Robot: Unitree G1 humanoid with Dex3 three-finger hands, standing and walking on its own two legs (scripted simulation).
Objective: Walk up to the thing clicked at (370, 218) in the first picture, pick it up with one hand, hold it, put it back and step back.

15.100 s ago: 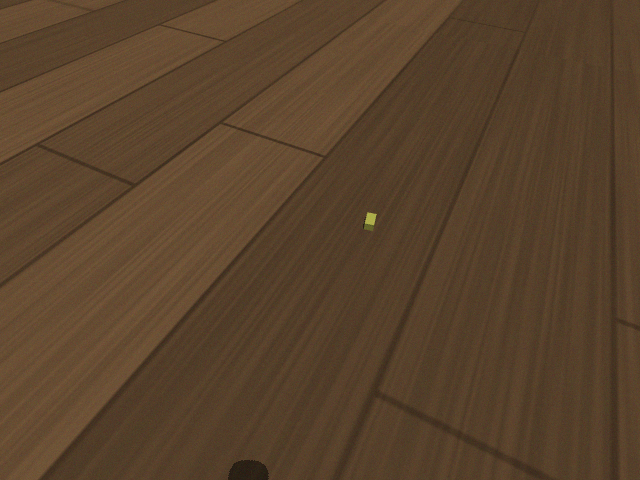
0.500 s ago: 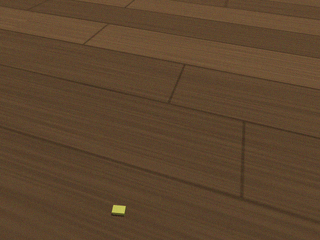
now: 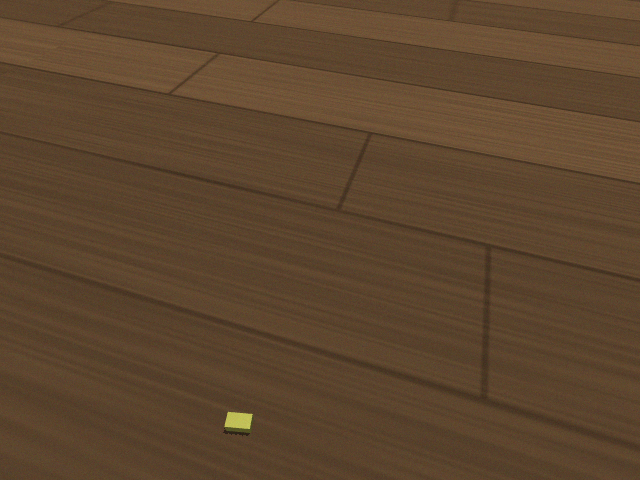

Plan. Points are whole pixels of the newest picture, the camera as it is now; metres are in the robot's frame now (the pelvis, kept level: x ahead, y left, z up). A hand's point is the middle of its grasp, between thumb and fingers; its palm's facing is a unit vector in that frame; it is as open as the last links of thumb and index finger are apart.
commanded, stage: stand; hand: left
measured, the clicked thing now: (239, 422) +0.45 +0.24 -0.76
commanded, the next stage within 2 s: walk up in 0.38 s
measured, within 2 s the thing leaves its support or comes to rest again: neither
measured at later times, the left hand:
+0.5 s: hand out of the picture +0.07 +0.26 -0.16, palm faces +0.01 -0.93 -0.37, open 7.4 cm
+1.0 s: hand out of the picture -0.02 +0.31 -0.18, palm faces -0.11 -0.92 -0.37, open 7.4 cm
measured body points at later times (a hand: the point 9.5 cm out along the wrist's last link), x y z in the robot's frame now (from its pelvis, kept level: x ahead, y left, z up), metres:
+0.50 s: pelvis -0.02 +0.00 -0.01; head +0.02 +0.00 +0.44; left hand +0.07 +0.31 -0.13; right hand +0.06 -0.31 -0.14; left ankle -0.05 +0.14 -0.74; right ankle +0.03 -0.12 -0.75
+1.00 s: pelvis -0.14 +0.05 -0.02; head -0.05 +0.06 +0.42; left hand -0.01 +0.35 -0.15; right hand -0.08 -0.27 -0.13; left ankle -0.11 +0.16 -0.75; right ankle -0.19 -0.09 -0.70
